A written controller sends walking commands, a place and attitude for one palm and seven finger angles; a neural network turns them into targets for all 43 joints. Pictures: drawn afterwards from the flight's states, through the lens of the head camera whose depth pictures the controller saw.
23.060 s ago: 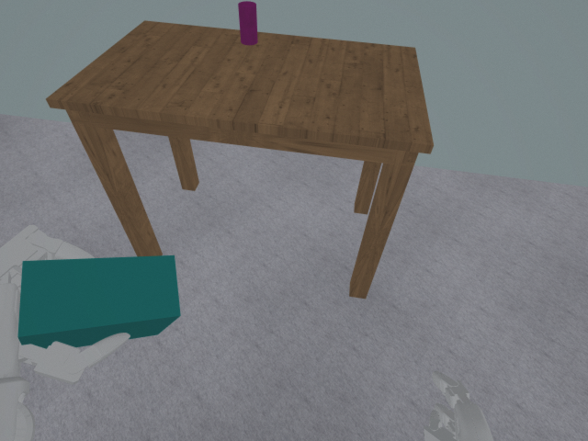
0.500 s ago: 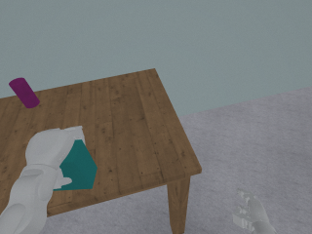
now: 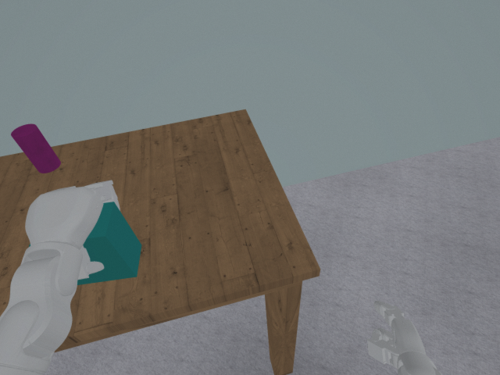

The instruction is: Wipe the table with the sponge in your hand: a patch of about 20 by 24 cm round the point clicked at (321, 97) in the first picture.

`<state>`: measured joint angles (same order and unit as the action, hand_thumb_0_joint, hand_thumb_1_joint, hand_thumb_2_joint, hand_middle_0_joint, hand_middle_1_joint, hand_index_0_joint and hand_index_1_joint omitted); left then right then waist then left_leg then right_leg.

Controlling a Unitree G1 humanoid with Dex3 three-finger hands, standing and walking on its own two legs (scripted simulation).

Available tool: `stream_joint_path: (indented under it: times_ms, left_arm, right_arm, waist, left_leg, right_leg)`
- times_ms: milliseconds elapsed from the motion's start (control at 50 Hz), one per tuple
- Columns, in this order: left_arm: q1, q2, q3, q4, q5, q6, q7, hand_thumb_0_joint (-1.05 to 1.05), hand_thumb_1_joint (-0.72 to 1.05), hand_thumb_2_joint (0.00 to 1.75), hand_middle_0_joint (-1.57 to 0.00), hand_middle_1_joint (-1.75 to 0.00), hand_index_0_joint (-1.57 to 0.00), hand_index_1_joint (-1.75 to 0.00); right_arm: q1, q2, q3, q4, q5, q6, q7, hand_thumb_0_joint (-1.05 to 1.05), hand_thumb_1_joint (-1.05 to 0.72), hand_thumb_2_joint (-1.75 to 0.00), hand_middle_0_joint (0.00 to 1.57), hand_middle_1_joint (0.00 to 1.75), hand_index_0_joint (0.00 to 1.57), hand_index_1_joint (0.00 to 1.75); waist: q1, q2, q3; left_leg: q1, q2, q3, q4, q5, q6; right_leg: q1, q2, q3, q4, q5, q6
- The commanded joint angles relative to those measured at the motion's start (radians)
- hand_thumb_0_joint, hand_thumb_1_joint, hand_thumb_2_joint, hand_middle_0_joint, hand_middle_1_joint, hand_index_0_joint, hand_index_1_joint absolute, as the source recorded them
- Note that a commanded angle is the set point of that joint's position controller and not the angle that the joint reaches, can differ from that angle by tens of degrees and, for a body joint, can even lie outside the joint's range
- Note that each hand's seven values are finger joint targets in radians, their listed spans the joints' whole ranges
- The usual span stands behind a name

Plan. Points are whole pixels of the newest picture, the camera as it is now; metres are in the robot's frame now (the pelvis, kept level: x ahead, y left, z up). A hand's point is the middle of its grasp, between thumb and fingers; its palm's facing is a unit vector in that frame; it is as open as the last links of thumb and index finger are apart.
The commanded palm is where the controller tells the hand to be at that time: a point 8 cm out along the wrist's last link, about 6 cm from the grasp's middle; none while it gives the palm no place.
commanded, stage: move the sponge above the wiping area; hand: left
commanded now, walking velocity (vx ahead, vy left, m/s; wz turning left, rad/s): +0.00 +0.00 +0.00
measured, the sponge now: (99, 252) +0.25 +0.30 +0.07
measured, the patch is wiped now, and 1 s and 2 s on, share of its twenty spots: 0.00 0.00 0.05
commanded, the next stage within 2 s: lower the sponge onto the table in 1.16 s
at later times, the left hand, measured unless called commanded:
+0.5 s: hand (74, 224) +0.25 +0.31 +0.14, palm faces +0.16 -0.04 -0.99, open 10.3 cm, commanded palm +0.21 +0.29 +0.18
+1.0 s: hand (70, 247) +0.23 +0.31 +0.12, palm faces +0.05 -0.08 -1.00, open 10.3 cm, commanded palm +0.20 +0.29 +0.18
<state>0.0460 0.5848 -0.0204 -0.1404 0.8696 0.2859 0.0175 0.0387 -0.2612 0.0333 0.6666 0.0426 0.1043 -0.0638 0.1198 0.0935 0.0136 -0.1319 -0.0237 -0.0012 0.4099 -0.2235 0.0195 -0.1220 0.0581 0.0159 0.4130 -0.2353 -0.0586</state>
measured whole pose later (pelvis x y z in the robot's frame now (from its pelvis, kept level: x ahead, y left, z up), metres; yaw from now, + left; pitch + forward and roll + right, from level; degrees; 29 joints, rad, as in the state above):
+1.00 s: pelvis +0.00 +0.00 +0.00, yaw +0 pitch -3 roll +1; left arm 0.12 0.57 0.03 -0.18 0.81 0.47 -0.06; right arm 0.02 -0.27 0.05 0.64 0.06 0.13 -0.04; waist 0.09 0.12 -0.01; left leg -0.15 -0.03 -0.01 0.41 -0.22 0.02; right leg -0.14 0.05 0.01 0.43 -0.24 -0.06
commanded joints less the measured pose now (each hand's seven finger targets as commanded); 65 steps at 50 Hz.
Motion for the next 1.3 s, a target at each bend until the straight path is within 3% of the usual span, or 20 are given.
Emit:
stream_joint_path:
  times_ms: [0,40,140,220,260,360,440,500,540,640,680,720,740,800,920,1000,1100,1120,1200,1280]
  left_arm:
    - [-0.192,0.210,0.172,-0.097,-0.026,0.118,0.029,0.00,0.10,1.30,-1.20,-1.60,-1.20,-1.60]
    - [-0.105,0.132,0.097,-0.124,-0.041,0.161,-0.026,0.00,0.10,1.30,-1.20,-1.60,-1.20,-1.60]
    - [-0.160,0.140,0.044,-0.242,-0.020,0.129,-0.120,0.00,0.10,1.30,-1.20,-1.60,-1.20,-1.60]
    - [-0.282,0.320,0.211,-0.393,0.041,-0.015,-0.053,0.00,0.10,1.30,-1.20,-1.60,-1.20,-1.60]
    - [-0.292,0.301,0.224,-0.349,0.074,-0.058,0.012,0.00,0.10,1.30,-1.20,-1.60,-1.20,-1.60]
    - [-0.186,0.258,0.251,-0.190,0.011,0.032,0.078,0.00,0.10,1.30,-1.20,-1.60,-1.20,-1.60]
    - [-0.048,0.128,0.131,-0.173,-0.052,0.152,0.012,0.00,0.10,1.30,-1.20,-1.60,-1.20,-1.60]
    - [-0.022,0.129,0.088,-0.198,-0.056,0.192,-0.060,0.00,0.10,1.30,-1.20,-1.60,-1.20,-1.60]
    - [-0.055,0.112,0.049,-0.279,-0.036,0.178,-0.092,0.00,0.10,1.30,-1.20,-1.60,-1.20,-1.60]
    - [-0.206,0.263,0.166,-0.491,0.048,0.018,-0.043,0.00,0.10,1.30,-1.20,-1.60,-1.20,-1.60]
    - [-0.181,0.264,0.199,-0.433,0.062,-0.033,0.009,0.00,0.10,1.30,-1.20,-1.60,-1.20,-1.60]
    - [-0.171,0.323,0.278,-0.342,0.064,-0.013,0.049,0.00,0.10,1.30,-1.20,-1.60,-1.20,-1.60]
    - [-0.181,0.246,0.220,-0.305,0.052,0.003,0.059,0.00,0.10,1.30,-1.20,-1.60,-1.20,-1.60]
    - [-0.173,0.235,0.210,-0.194,0.014,0.083,0.066,0.00,0.10,1.30,-1.20,-1.60,-1.20,-1.60]
    - [-0.009,0.160,0.119,-0.193,-0.049,0.194,-0.062,0.00,0.10,1.30,-1.20,-1.60,-1.20,-1.60]
    - [-0.078,0.200,0.111,-0.317,-0.018,0.116,-0.110,0.00,0.10,1.30,-1.20,-1.60,-1.20,-1.60]
    - [-0.238,0.318,0.238,-0.330,0.045,-0.055,-0.013,0.00,0.10,1.30,-1.20,-1.60,-1.20,-1.60]
    - [-0.269,0.377,0.296,-0.330,0.054,-0.060,0.016,0.00,0.10,1.30,-1.20,-1.60,-1.20,-1.60]
    - [-0.287,0.292,0.247,-0.185,0.029,-0.022,0.079,0.00,0.10,1.30,-1.20,-1.60,-1.20,-1.60]
    - [-0.217,0.216,0.174,-0.070,-0.043,0.077,0.035,0.00,0.10,1.30,-1.20,-1.60,-1.20,-1.60]
  right_arm:
    - [-0.231,-0.122,-0.042,-0.166,0.014,-0.042,0.005,0.00,-0.90,-0.90,0.20,0.30,0.20,0.30]
    - [-0.246,-0.123,-0.038,-0.190,0.018,-0.042,0.013,0.00,-0.90,-0.90,0.20,0.30,0.20,0.30]
    - [-0.222,-0.120,-0.028,-0.220,0.014,-0.049,0.007,0.00,-0.90,-0.90,0.20,0.30,0.20,0.30]
    - [-0.219,-0.108,-0.029,-0.219,-0.013,-0.072,-0.014,0.00,-0.90,-0.90,0.20,0.30,0.20,0.30]
    - [-0.155,-0.095,-0.040,-0.192,-0.021,-0.074,-0.021,0.00,-0.90,-0.90,0.20,0.30,0.20,0.30]
    - [-0.179,-0.102,-0.049,-0.163,0.004,-0.048,0.007,0.00,-0.90,-0.90,0.20,0.30,0.20,0.30]
    - [-0.236,-0.118,-0.038,-0.192,0.016,-0.032,0.023,0.00,-0.90,-0.90,0.20,0.30,0.20,0.30]
    - [-0.233,-0.128,-0.035,-0.207,0.020,-0.023,0.021,0.00,-0.90,-0.90,0.20,0.30,0.20,0.30]
    - [-0.236,-0.123,-0.028,-0.226,0.016,-0.034,0.019,0.00,-0.90,-0.90,0.20,0.30,0.20,0.30]
    - [-0.189,-0.092,-0.028,-0.231,-0.019,-0.059,-0.006,0.00,-0.90,-0.90,0.20,0.30,0.20,0.30]
    - [-0.159,-0.095,-0.040,-0.202,-0.024,-0.058,-0.010,0.00,-0.90,-0.90,0.20,0.30,0.20,0.30]
    - [-0.187,-0.103,-0.039,-0.184,-0.011,-0.053,-0.006,0.00,-0.90,-0.90,0.20,0.30,0.20,0.30]
    - [-0.167,-0.091,-0.040,-0.182,-0.008,-0.046,-0.003,0.00,-0.90,-0.90,0.20,0.30,0.20,0.30]
    - [-0.212,-0.109,-0.044,-0.168,0.009,-0.025,0.006,0.00,-0.90,-0.90,0.20,0.30,0.20,0.30]
    - [-0.288,-0.121,-0.026,-0.210,0.023,-0.027,0.014,0.00,-0.90,-0.90,0.20,0.30,0.20,0.30]
    - [-0.223,-0.119,-0.029,-0.222,0.004,-0.036,0.007,0.00,-0.90,-0.90,0.20,0.30,0.20,0.30]
    - [-0.170,-0.102,-0.036,-0.188,-0.017,-0.063,-0.027,0.00,-0.90,-0.90,0.20,0.30,0.20,0.30]
    - [-0.199,-0.102,-0.034,-0.185,-0.012,-0.070,-0.029,0.00,-0.90,-0.90,0.20,0.30,0.20,0.30]
    - [-0.187,-0.104,-0.049,-0.161,0.005,-0.058,-0.021,0.00,-0.90,-0.90,0.20,0.30,0.20,0.30]
    - [-0.235,-0.121,-0.041,-0.153,0.017,-0.055,-0.011,0.00,-0.90,-0.90,0.20,0.30,0.20,0.30]
  waist:
    - [0.007,-0.010,-0.191]
    - [-0.005,-0.045,-0.194]
    - [-0.040,-0.091,-0.193]
    - [-0.006,-0.048,-0.272]
    - [-0.006,0.003,-0.285]
    - [0.015,0.014,-0.200]
    - [0.006,-0.027,-0.170]
    - [-0.017,-0.095,-0.156]
    - [-0.030,-0.096,-0.192]
    - [-0.012,-0.024,-0.311]
    - [-0.006,0.011,-0.260]
    - [0.007,0.042,-0.196]
    - [-0.002,0.023,-0.198]
    - [0.007,0.023,-0.149]
    - [-0.003,-0.064,-0.154]
    - [-0.024,-0.091,-0.202]
    - [-0.014,-0.022,-0.194]
    - [-0.002,0.026,-0.182]
    - [-0.002,0.083,-0.155]
    - [-0.008,-0.018,-0.146]
  left_leg:
    - [-0.004,-0.018,-0.049,-0.055,0.239,0.017]
    - [-0.014,-0.016,-0.043,-0.045,0.249,0.025]
    - [-0.001,-0.018,-0.043,-0.028,0.202,0.048]
    - [0.075,-0.022,-0.065,-0.019,0.239,0.051]
    - [0.084,-0.015,-0.053,-0.008,0.291,0.037]
    - [0.024,-0.010,-0.054,-0.034,0.291,0.014]
    - [-0.015,-0.010,-0.041,-0.038,0.283,0.017]
    - [-0.029,-0.012,-0.048,-0.032,0.258,0.029]
    - [-0.011,-0.015,-0.044,-0.019,0.249,0.040]
    - [0.084,-0.014,-0.053,0.006,0.309,0.050]
    - [0.083,-0.011,-0.066,-0.005,0.316,0.036]
    - [0.059,-0.016,-0.076,-0.016,0.277,0.027]
    - [0.038,-0.010,-0.059,-0.023,0.273,0.023]
    - [0.004,-0.011,-0.058,-0.044,0.220,0.010]
    - [-0.029,-0.020,-0.052,-0.038,0.205,0.030]
    - [0.001,-0.022,-0.050,-0.019,0.206,0.050]
    - [0.049,-0.023,-0.051,-0.016,0.169,0.040]
    - [0.053,-0.027,-0.065,-0.024,0.151,0.038]
    - [0.021,-0.020,-0.054,-0.041,0.138,0.017]
    - [-0.019,-0.020,-0.049,-0.056,0.143,0.020]
  right_leg:
    - [0.079,-0.039,0.076,-0.054,0.213,-0.017]
    - [0.085,-0.044,0.062,-0.039,0.248,-0.009]
    - [0.039,-0.043,0.061,-0.042,0.202,0.006]
    - [0.059,-0.016,0.113,-0.046,0.207,-0.016]
    - [0.058,-0.018,0.093,-0.036,0.221,-0.026]
    - [0.067,-0.027,0.094,-0.046,0.235,-0.032]
    - [0.076,-0.041,0.062,-0.033,0.278,-0.013]
    - [0.062,-0.046,0.067,-0.030,0.296,0.002]
    - [0.057,-0.045,0.068,-0.024,0.276,0.004]
    - [0.082,-0.029,0.082,-0.013,0.269,-0.010]
    - [0.061,-0.019,0.085,-0.033,0.247,-0.023]
    - [0.033,-0.002,0.140,-0.054,0.205,-0.047]
    - [0.050,-0.019,0.094,-0.044,0.204,-0.036]
    - [0.031,-0.026,0.103,-0.063,0.151,-0.032]
    - [0.057,-0.036,0.107,-0.043,0.217,-0.009]
    - [0.058,-0.047,0.079,-0.037,0.218,0.008]
    - [0.019,-0.022,0.104,-0.074,0.107,-0.014]
    - [0.007,-0.007,0.150,-0.091,0.070,-0.033]
    - [0.009,-0.019,0.123,-0.092,0.044,-0.039]
    - [0.041,-0.037,0.087,-0.086,0.104,-0.013]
